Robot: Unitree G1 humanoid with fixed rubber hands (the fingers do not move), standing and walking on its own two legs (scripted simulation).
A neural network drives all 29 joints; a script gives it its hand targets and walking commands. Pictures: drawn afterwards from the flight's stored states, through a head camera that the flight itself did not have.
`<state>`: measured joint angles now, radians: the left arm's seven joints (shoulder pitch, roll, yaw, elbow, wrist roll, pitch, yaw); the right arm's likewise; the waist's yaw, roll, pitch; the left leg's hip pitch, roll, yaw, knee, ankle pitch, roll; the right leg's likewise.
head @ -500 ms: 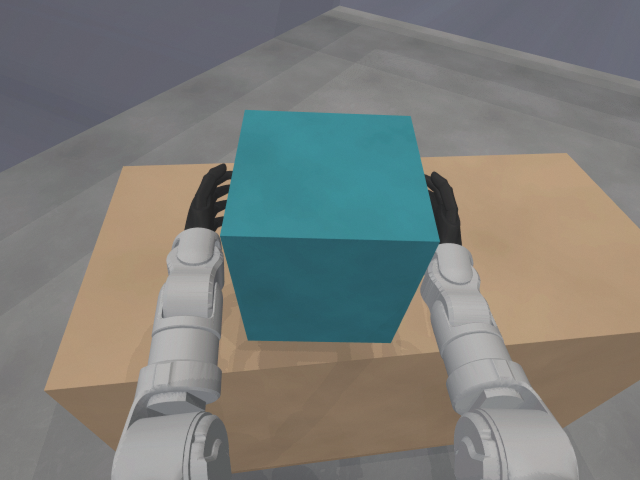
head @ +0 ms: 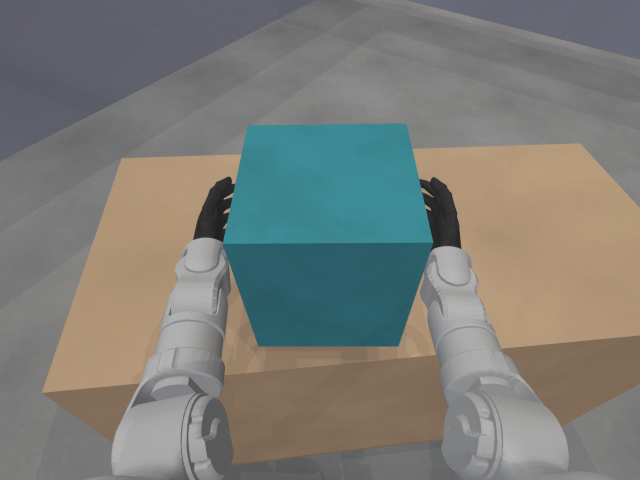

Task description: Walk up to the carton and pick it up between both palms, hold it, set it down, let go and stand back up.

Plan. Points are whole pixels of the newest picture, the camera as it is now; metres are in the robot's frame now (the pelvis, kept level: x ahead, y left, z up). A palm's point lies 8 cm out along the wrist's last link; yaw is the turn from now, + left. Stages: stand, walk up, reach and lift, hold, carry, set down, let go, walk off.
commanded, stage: set down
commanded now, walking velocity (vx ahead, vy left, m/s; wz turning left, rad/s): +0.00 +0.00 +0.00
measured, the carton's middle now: (327, 242) +0.41 +0.01 +0.06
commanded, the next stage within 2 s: none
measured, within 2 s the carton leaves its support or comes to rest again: rests again in 1.18 s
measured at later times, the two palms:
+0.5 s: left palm (222, 245) +0.39 +0.16 +0.06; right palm (441, 250) +0.39 -0.14 +0.07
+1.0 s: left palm (220, 261) +0.38 +0.16 +0.03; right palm (435, 264) +0.38 -0.14 +0.05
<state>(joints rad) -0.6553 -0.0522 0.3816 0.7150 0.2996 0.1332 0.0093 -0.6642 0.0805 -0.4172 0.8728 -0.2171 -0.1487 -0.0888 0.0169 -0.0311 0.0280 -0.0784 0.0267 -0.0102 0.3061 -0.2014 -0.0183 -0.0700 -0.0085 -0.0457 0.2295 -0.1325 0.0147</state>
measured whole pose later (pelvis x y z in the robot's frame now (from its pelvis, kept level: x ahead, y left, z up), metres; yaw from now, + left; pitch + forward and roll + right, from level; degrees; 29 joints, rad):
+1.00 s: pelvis +0.00 +0.00 +0.00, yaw -1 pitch +5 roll -1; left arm -0.68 -0.06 0.46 0.91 0.34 -0.06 0.02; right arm -0.66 0.12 -0.60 0.94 -0.39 -0.25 -0.05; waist 0.03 -0.02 -0.01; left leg -0.23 0.03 0.01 0.33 -0.20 -0.01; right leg -0.23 -0.01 -0.03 0.25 -0.12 0.02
